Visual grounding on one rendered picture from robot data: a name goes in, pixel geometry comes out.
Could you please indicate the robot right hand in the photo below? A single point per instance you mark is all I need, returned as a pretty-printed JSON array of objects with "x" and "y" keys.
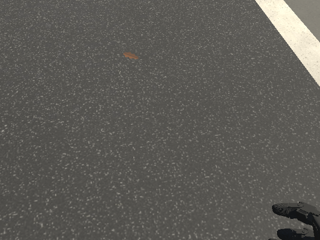
[{"x": 303, "y": 212}]

